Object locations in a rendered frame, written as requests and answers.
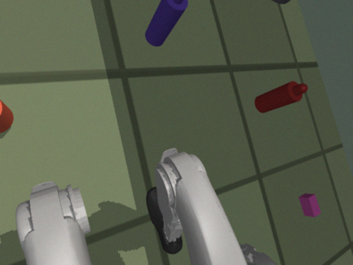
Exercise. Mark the right robot hand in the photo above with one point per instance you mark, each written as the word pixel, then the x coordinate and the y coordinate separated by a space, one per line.
pixel 252 255

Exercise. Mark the right robot foot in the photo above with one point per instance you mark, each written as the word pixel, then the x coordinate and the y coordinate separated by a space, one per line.
pixel 157 219

